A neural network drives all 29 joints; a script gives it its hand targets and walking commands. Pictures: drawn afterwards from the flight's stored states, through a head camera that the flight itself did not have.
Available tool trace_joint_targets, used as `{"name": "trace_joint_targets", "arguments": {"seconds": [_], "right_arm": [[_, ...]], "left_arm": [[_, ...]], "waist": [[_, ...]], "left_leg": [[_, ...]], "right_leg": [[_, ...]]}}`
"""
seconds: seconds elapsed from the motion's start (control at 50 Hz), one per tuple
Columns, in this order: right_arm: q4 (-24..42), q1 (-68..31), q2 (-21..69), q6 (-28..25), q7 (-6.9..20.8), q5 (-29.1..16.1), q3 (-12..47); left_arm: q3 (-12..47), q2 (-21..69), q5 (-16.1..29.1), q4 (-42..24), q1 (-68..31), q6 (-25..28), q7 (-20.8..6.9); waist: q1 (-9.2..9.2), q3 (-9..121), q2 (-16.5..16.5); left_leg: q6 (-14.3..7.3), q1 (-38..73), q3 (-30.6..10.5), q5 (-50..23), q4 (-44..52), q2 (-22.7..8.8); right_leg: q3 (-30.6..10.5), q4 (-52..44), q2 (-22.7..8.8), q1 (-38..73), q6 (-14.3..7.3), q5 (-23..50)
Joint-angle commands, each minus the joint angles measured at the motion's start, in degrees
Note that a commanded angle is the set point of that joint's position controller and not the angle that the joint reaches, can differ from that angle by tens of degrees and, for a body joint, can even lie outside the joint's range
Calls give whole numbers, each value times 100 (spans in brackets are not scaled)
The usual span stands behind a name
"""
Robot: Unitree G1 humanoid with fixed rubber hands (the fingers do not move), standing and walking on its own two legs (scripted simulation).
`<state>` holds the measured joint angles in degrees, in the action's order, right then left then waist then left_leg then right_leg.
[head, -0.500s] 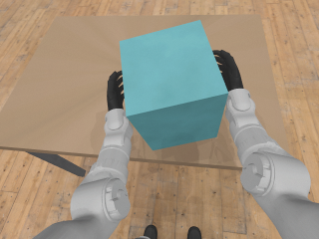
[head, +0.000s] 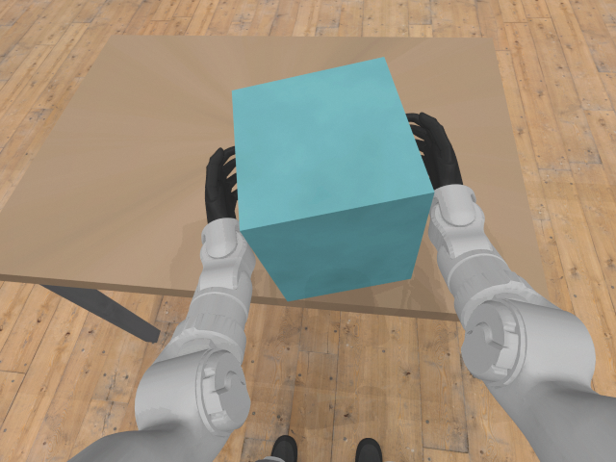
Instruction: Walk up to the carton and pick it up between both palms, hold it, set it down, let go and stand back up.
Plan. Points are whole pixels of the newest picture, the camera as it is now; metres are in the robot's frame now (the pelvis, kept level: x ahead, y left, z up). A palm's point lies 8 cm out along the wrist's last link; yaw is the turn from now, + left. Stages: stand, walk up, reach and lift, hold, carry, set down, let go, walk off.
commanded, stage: reach and lift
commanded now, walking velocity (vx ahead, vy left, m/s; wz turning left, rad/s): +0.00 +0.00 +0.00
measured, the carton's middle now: (330, 193) +0.46 +0.04 +0.02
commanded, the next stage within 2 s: none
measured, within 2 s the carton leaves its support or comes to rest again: neither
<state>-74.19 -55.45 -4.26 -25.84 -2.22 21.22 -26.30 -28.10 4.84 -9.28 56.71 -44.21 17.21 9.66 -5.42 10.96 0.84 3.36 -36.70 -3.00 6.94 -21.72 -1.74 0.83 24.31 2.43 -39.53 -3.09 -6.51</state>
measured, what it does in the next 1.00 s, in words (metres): stands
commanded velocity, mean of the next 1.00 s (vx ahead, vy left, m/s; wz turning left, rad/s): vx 0.00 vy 0.00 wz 0.00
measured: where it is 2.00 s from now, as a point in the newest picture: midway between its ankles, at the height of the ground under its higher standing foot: outside the picture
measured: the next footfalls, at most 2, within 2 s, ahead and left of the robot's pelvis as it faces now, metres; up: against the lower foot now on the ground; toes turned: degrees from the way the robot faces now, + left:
none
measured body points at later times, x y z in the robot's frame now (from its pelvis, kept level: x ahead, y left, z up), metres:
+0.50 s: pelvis -0.01 +0.00 +0.00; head +0.03 +0.00 +0.45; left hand +0.40 +0.17 +0.07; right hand +0.45 -0.11 +0.11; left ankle +0.01 +0.16 -0.73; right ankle +0.03 -0.08 -0.73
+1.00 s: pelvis -0.03 +0.01 +0.01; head -0.07 +0.02 +0.46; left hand +0.38 +0.18 +0.15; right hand +0.40 -0.11 +0.18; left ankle +0.01 +0.16 -0.73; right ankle +0.03 -0.08 -0.73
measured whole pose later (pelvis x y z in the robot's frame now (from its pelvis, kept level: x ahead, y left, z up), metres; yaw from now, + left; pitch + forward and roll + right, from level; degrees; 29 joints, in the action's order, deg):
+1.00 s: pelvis -0.03 +0.01 +0.01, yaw +0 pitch +4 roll +0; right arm -60.1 -51.7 -0.5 3.5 -5.6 10.5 -19.4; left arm -28.0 1.2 -9.3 54.4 -47.7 -7.6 6.9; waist -2.5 10.0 1.9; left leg 3.2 -18.7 -3.0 7.8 -22.8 -1.7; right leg 0.8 23.2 2.4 -20.5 -2.2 -6.5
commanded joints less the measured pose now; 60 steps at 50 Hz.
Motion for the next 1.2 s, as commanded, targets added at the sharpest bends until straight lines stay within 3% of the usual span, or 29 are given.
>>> {"name": "trace_joint_targets", "arguments": {"seconds": [0.0, 0.1, 0.12, 0.14, 0.2, 0.24, 0.26, 0.32, 0.34, 0.42, 0.46, 0.48, 0.52, 0.56, 0.58, 0.66, 0.7, 0.72, 0.78, 0.84, 0.86, 0.9, 0.94, 0.96, 0.98, 1.02, 1.12, 1.16, 1.18], "right_arm": [[477, -2714, 3429, -160, 681, 479, 1708], [603, -2700, 3713, 78, 578, 367, 1856], [590, -2875, 3716, 58, 652, 219, 1864], [550, -2724, 3590, 143, 610, 337, 1838], [657, -2616, 3947, 169, 581, 17, 2246], [883, -2561, 3995, 239, 449, -101, 2357], [1088, -2994, 3955, 220, 508, -254, 2434], [946, -2556, 4078, 390, 398, -283, 2431], [1355, -2596, 4174, 411, 342, -486, 2752], [1282, -2654, 4300, 815, 323, -616, 2724], [1029, -3331, 3925, 879, 485, -645, 2306], [1334, -2901, 4412, 1094, 394, -818, 2696], [1474, -3017, 4385, 1351, 321, -962, 2681], [1338, -3300, 4445, 1526, 408, -1059, 2493], [1841, -3473, 4741, 1528, 379, -1064, 2614], [1866, -3822, 4643, 1780, 398, -1158, 2487], [1554, -3352, 4658, 2080, 365, -1172, 2299], [1600, -3359, 4520, 2177, 334, -1139, 2035], [1845, -3384, 4764, 2453, 314, -1295, 2273], [1883, -3860, 4480, 2506, 410, -1250, 1935], [2143, -3518, 4743, 2657, 271, -1402, 2123], [2174, -3647, 4665, 2693, 278, -1379, 2084], [1942, -3612, 4652, 2872, 276, -1278, 1904], [1705, -3420, 4630, 2936, 318, -1331, 1828], [2153, -3461, 4724, 2970, 247, -1387, 1976], [2584, -3948, 4693, 2910, 204, -1450, 2019], [2741, -3924, 4892, 3142, 58, -1916, 2471], [2611, -3813, 4779, 3237, 3, -1877, 2364], [3069, -3772, 5067, 3309, -98, -1959, 2587]], "left_arm": [[2087, 3234, -520, -244, -3536, 144, -743], [2056, 3110, -417, -307, -4041, 72, -797], [2190, 3268, -431, -569, -4231, 91, -718], [2261, 3173, -324, -629, -4263, 64, -701], [2541, 3195, -164, -927, -4184, 155, -635], [2633, 3126, -3, -942, -4402, 97, -723], [2675, 3294, -13, -804, -4280, 28, -667], [2990, 3230, 146, -1441, -4723, 51, -696], [2999, 3241, 123, -1006, -4120, -13, -710], [2857, 3054, 122, -1446, -4748, -192, -742], [2649, 3132, -160, -1142, -5109, -409, -642], [2707, 2953, 29, -1423, -5096, -448, -677], [2570, 2723, 32, -1470, -5179, -721, -742], [2297, 2657, -86, -1484, -5564, -900, -767], [2329, 2569, 104, -1720, -5802, -832, -814], [2549, 2701, 166, -1762, -5800, -1198, -795], [2713, 2697, 254, -2137, -6176, -1398, -841], [2481, 2628, 106, -1763, -5903, -1549, -878], [2070, 2234, 74, -1656, -5630, -1790, -983], [2061, 2504, -35, -1578, -5799, -2063, -975], [2073, 2307, 76, -1465, -5405, -2175, -1050], [2130, 2260, 100, -1690, -5534, -2264, -1109], [2017, 2255, 4, -1527, -5462, -2365, -1156], [2091, 2231, 13, -2089, -5983, -2382, -1145], [2068, 2319, 22, -1600, -5433, -2552, -1222], [2411, 2410, 292, -1983, -5820, -2548, -1242], [2813, 2554, 408, -2324, -5873, -2725, -1242], [2670, 2488, 385, -2136, -5769, -2875, -1323], [2722, 2387, 485, -2232, -5709, -2927, -1359]], "waist": [[179, 5087, 500], [267, 5146, 684], [230, 5420, 285], [358, 5297, 389], [302, 5702, 319], [530, 5456, 476], [369, 5589, 307], [703, 5428, 230], [645, 5390, 342], [609, 4727, 171], [347, 4560, -76], [328, 4468, 179], [394, 3771, 155], [246, 3465, 248], [246, 3887, 495], [411, 3692, 185], [674, 3215, 84], [739, 2751, 64], [353, 2472, 586], [434, 2331, 133], [500, 2123, 445], [615, 2031, 347], [536, 1663, 210], [661, 1713, 89], [638, 1842, 219], [812, 2217, 173], [806, 2641, -327], [907, 2440, -260], [898, 2575, 79]], "left_leg": [[-223, 529, 955, -1177, -104, 147], [-267, 499, 921, -982, -78, 186], [-191, 597, 824, -1111, -60, 140], [-167, 629, 848, -1076, -75, 149], [-211, 545, 783, -1214, -125, 187], [-192, 582, 820, -1261, -282, 260], [-151, 620, 764, -1280, -156, 168], [-123, 911, 700, -1293, -229, 246], [-139, 816, 659, -1236, -182, 259], [-126, 1132, 662, -795, -13, 245], [-83, 1350, 675, -524, 61, 174], [-142, 1323, 751, -430, -1, 223], [-153, 1306, 769, -316, 104, 236], [-219, 1253, 744, 12, 208, 240], [-262, 1103, 798, 83, 243, 309], [-199, 1328, 695, 18, 301, 323], [-162, 1492, 650, 341, 375, 337], [-186, 1609, 661, 620, 452, 327], [-342, 1611, 726, 539, 474, 392], [-294, 1643, 666, 745, 543, 421], [-351, 1663, 723, 781, 560, 438], [-366, 1753, 675, 581, 605, 456], [-355, 1821, 713, 805, 644, 501], [-323, 1938, 698, 900, 703, 494], [-324, 1909, 755, 851, 674, 541], [-345, 1804, 663, 776, 618, 541], [-237, 1852, 583, 509, 548, 635], [-279, 1989, 580, 719, 591, 633], [-329, 1933, 598, 696, 579, 687]], "right_leg": [[270, 445, -182, 4710, 573, 3692], [60, 410, -271, 5037, 638, 3785], [193, 518, -190, 4850, 588, 3607], [186, 398, -187, 4843, 559, 3580], [181, 611, -173, 4940, 600, 4108], [104, 622, -223, 5186, 673, 4647], [173, 622, -188, 5122, 606, 4356], [161, 544, -192, 5021, 632, 4217], [134, 534, -191, 5287, 635, 4411], [66, 337, -209, 5236, 616, 3474], [120, 131, -99, 4634, 476, 2142], [4, 65, -131, 4826, 541, 2203], [14, -46, -200, 4931, 570, 1878], [-158, -114, -266, 4881, 613, 1175], [-244, -120, -351, 5049, 726, 1263], [-113, -99, -321, 5113, 684, 1375], [-99, -299, -298, 4761, 626, 599], [-56, -444, -312, 4569, 594, 231], [-189, -549, -372, 4980, 724, -108], [-44, -578, -344, 4703, 646, -585], [-123, -706, -371, 4762, 717, -490], [-72, -662, -419, 4964, 722, -97], [-147, -731, -442, 4882, 694, -491], [-71, -753, -370, 4690, 671, -847], [11, -781, -352, 4797, 705, -622], [-60, -710, -365, 4840, 697, -359], [-151, -629, -365, 5160, 702, 275], [-109, -701, -349, 5061, 716, -140], [-146, -718, -380, 5379, 742, 171]]}}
